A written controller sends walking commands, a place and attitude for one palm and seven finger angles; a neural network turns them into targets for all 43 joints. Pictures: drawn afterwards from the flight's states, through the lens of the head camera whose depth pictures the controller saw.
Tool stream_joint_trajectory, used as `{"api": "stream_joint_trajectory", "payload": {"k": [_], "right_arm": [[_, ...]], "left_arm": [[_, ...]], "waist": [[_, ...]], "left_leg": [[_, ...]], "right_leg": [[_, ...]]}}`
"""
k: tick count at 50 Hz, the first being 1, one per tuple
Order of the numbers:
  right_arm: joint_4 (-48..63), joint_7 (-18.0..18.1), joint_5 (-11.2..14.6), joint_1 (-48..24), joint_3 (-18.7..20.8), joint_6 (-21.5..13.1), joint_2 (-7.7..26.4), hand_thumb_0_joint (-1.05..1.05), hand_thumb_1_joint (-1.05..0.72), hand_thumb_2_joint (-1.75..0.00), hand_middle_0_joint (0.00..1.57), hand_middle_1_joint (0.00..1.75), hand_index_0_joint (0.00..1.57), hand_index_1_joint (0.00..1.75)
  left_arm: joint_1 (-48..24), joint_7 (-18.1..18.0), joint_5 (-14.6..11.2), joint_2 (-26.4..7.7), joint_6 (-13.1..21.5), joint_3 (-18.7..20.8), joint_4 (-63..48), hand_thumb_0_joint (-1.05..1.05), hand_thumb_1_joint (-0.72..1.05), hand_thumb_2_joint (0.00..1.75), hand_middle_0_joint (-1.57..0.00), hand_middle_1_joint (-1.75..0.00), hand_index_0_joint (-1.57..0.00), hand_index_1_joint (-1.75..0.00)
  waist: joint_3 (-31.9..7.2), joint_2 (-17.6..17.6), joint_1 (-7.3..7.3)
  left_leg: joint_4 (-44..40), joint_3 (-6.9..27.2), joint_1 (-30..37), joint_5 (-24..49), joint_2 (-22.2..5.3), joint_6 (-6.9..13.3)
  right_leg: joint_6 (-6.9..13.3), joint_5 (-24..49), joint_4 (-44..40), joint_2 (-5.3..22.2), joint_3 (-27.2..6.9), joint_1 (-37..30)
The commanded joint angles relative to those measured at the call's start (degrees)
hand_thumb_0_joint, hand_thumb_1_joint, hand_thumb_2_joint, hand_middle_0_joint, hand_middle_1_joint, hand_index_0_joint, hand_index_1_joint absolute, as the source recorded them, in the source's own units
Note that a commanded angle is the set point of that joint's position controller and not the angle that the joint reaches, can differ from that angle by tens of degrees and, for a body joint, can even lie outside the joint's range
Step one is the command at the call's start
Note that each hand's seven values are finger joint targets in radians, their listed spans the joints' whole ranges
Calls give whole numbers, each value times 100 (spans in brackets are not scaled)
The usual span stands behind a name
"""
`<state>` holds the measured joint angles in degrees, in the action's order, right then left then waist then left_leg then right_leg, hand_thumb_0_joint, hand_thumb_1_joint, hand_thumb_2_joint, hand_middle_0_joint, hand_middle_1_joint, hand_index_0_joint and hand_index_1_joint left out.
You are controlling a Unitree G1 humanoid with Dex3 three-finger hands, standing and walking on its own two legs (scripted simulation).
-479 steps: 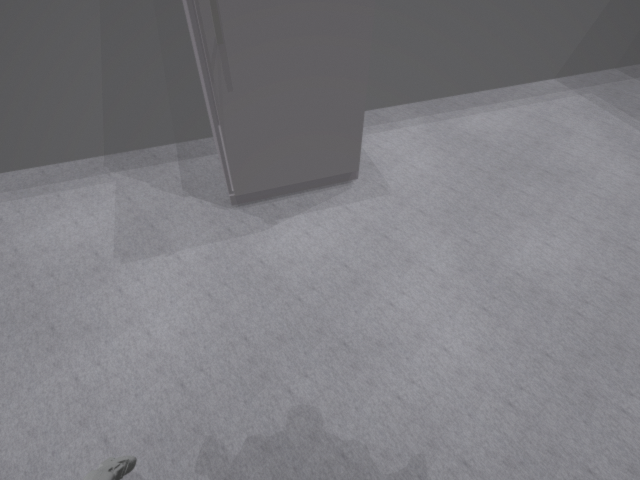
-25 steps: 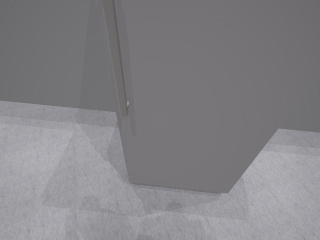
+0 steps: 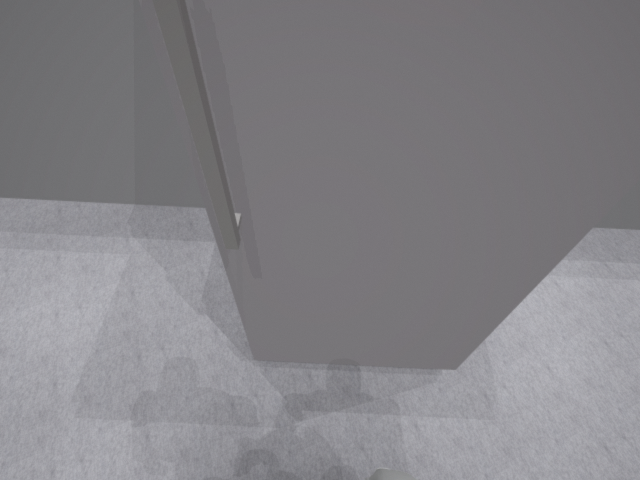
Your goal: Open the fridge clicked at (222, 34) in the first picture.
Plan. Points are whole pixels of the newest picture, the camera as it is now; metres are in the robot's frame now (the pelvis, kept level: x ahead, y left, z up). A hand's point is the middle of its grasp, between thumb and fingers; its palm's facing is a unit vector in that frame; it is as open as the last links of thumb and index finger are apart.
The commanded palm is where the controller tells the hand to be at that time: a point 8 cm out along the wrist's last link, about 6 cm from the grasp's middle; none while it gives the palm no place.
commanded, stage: come to a stop and stand still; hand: left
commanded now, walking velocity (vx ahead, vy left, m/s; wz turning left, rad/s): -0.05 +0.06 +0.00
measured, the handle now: (205, 112) +0.46 +0.15 +0.21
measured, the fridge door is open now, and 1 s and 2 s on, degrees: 0 0 0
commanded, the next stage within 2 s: look again from close up in 1.42 s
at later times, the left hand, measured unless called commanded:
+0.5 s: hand out of the picture +0.02 +0.11 -0.18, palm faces +0.06 -0.98 -0.19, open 7.2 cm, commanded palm none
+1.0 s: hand out of the picture -0.04 +0.12 -0.17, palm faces +0.01 -0.98 -0.21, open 7.4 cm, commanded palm none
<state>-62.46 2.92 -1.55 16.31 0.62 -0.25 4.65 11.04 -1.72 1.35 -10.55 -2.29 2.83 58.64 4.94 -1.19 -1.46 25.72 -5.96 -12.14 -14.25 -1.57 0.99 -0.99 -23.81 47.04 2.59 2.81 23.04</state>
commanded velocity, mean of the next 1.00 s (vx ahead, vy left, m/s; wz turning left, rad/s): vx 0.00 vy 0.00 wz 0.00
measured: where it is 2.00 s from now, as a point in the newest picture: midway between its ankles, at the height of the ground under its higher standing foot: outside the picture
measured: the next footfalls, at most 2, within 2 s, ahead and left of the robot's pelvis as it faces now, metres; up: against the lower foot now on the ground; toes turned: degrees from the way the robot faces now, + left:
right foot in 0.10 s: +0.04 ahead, -0.13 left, +0.00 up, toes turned -4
left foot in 0.40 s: +0.00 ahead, +0.06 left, +0.00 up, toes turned +2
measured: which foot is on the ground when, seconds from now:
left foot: down 0.00-0.10, up 0.12-0.38, down 0.40-1.00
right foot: up 0.00-0.08, down 0.10-1.00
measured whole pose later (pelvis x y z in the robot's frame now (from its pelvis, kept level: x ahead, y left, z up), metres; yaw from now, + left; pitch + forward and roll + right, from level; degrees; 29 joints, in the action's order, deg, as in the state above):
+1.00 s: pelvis -0.04 -0.05 +0.00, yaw +0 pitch -2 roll +0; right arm -61.8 1.4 -1.4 23.2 -0.4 -0.1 7.6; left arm 18.3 -2.0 0.6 -6.8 1.2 -0.2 64.3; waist -0.8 2.7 -1.9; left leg 29.0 -3.2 -11.2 -16.4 -0.3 0.8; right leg 3.6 -11.6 28.0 -1.1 5.1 15.3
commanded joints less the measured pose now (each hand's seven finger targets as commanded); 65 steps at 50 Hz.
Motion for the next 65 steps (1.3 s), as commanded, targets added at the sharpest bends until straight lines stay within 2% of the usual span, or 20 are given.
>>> {"api": "stream_joint_trajectory", "payload": {"k": [1, 3, 5, 6, 7, 10, 16, 19, 21, 23, 35, 37, 38, 39, 41, 42, 45, 49, 57, 65], "right_arm": [[230, 19, -31, 412, 323, -33, 1104, 0, -90, -90, 20, 30, 20, 30], [289, -42, 14, 347, 350, -15, 1095, 0, -90, -90, 20, 30, 20, 30], [449, -107, 104, 425, 251, 32, 499, 0, -90, -90, 20, 30, 20, 30], [546, -93, 92, 319, 248, 88, 470, 0, -90, -90, 20, 30, 20, 30], [531, -89, 89, 200, 245, 140, 431, 0, -90, -90, 20, 30, 20, 30], [363, -116, 88, 169, 219, 159, 514, 0, -90, -90, 20, 30, 20, 30], [306, -125, 95, 60, 112, 64, 429, 0, -90, -90, 20, 30, 20, 30], [130, -73, 91, 398, 102, -9, 667, 0, -90, -90, 20, 30, 20, 30], [163, -57, 58, 117, 80, -37, 816, 0, -90, -90, 20, 30, 20, 30], [143, -60, 58, -118, 22, -23, 778, 0, -90, -90, 20, 30, 20, 30], [-59, -95, 50, 544, -64, -3, 811, 0, -90, -90, 20, 30, 20, 30], [-100, -91, 52, 589, -82, -15, 756, 0, -90, -90, 20, 30, 20, 30], [101, -130, 75, 184, 66, -127, 1083, 0, -90, -90, 20, 30, 20, 30], [290, -93, 125, 841, 60, -16, 732, 0, -90, -90, 20, 30, 20, 30], [276, -137, 114, 826, 17, -57, 563, 0, -90, -90, 20, 30, 20, 30], [253, -149, 83, 915, -8, -77, 497, 0, -90, -90, 20, 30, 20, 30], [249, -158, 38, 1132, -15, -65, 622, 0, -90, -90, 20, 30, 20, 30], [248, -153, 6, 1104, -59, -99, 653, 0, -90, -90, 20, 30, 20, 30], [240, -118, 24, 996, -81, -194, 749, 0, -90, -90, 20, 30, 20, 30], [107, -110, 57, 958, -100, -205, 723, 0, -90, -90, 20, 30, 20, 30]], "left_arm": [[454, -8, 6, -109, 112, 68, -306, 0, 90, 90, -20, -30, -20, -30], [760, -3, 11, -228, 204, 95, -220, 0, 90, 90, -20, -30, -20, -30], [768, -62, 47, -873, 312, 146, -213, 0, 90, 90, -20, -30, -20, -30], [769, -51, 31, -922, 319, 116, -272, 0, 90, 90, -20, -30, -20, -30], [656, -60, 49, -831, 320, 87, -288, 0, 90, 90, -20, -30, -20, -30], [294, -74, 20, -588, 331, 24, -340, 0, 90, 90, -20, -30, -20, -30], [531, -62, 7, -604, 367, 27, -217, 0, 90, 90, -20, -30, -20, -30], [354, -38, -83, -489, 350, -17, -204, 0, 90, 90, -20, -30, -20, -30], [400, -10, -62, -314, 348, -80, -129, 0, 90, 90, -20, -30, -20, -30], [427, -3, -63, -413, 316, -87, 30, 0, 90, 90, -20, -30, -20, -30], [817, 22, -78, -453, 360, -144, 373, 0, 90, 90, -20, -30, -20, -30], [905, 12, -78, -402, 370, -148, 410, 0, 90, 90, -20, -30, -20, -30], [1299, -261, 14, -476, 534, -136, 508, 0, 90, 90, -20, -30, -20, -30], [1130, -225, -23, -862, 541, -31, 265, 0, 90, 90, -20, -30, -20, -30], [906, -158, -56, -659, 582, -107, 265, 0, 90, 90, -20, -30, -20, -30], [878, -122, -59, -547, 585, -135, 261, 0, 90, 90, -20, -30, -20, -30], [789, -79, -60, -270, 507, -168, 286, 0, 90, 90, -20, -30, -20, -30], [874, -45, -71, -205, 405, -184, 295, 0, 90, 90, -20, -30, -20, -30], [998, -24, -70, -135, 386, -212, 259, 0, 90, 90, -20, -30, -20, -30], [965, -27, -85, -111, 421, -250, 314, 0, 90, 90, -20, -30, -20, -30]], "waist": [[-390, 1144, 122], [-724, 671, 286], [-926, -1248, 196], [-824, -1193, 280], [-801, -1121, 271], [-657, -1032, 155], [-671, -386, 221], [-694, 61, 47], [-507, 416, 195], [-240, 816, 251], [63, -90, 154], [25, 7, 178], [138, 80, 243], [-707, -11, -115], [-1017, 724, -132], [-932, 673, -139], [-137, -239, -97], [462, 106, 70], [329, 267, 232], [123, 78, 148]], "left_leg": [[-196, 988, 287, 3699, -1430, 783], [233, 746, 53, 2399, -1051, 396], [1108, 89, -952, -966, -112, -168], [1675, 274, -933, -1798, -8, -175], [2162, 441, -920, -1964, -57, -154], [2646, 436, -950, -1400, -76, -211], [707, 250, -248, -740, -12, -278], [-475, 518, 700, 350, -336, -118], [-434, 782, 410, 916, -762, 41], [-606, 779, -2, 398, -651, 5], [-733, 547, 81, -198, -351, -11], [-743, 548, 56, -162, -348, -20], [397, -74, -450, -556, -277, -239], [848, 345, -346, -1169, -43, -156], [529, 497, 124, -491, -215, -73], [296, 500, 394, -143, -133, -70], [39, 673, -36, -310, -268, 63], [-642, 978, -801, -814, -324, 157], [-1178, 1246, -1161, -1066, -450, 224], [-1024, 1058, -587, -428, -408, 199]], "right_leg": [[56, 266, -957, -28, 46, -407], [12, 1561, -2152, 38, 32, -1213], [518, 3905, -2387, 1551, -1397, -1799], [992, 4633, -2475, 1912, -1446, -1440], [1162, 4584, -2468, 1764, -1300, -1296], [1156, 3963, -2562, 1263, -993, -1125], [1096, 3358, -2602, 1010, -1106, -1319], [602, 2424, -2486, 652, -916, -901], [257, 2115, -2644, 324, -685, -1033], [199, 1773, -2801, 364, -687, -1275], [256, 208, -3589, 416, -881, -1034], [274, 302, -3545, 415, -849, -1088], [-603, 4039, -3306, 729, -1151, -1370], [-425, 3801, -3216, 1078, -1482, -1819], [681, 2188, -3014, 1071, -1147, -1397], [787, 1300, -2966, 891, -1011, -1005], [651, -349, -3179, 591, -963, -344], [511, -402, -2808, 323, -827, -408], [451, 612, -2323, 203, -595, -1081], [444, 991, -2449, 299, -670, -1041]]}}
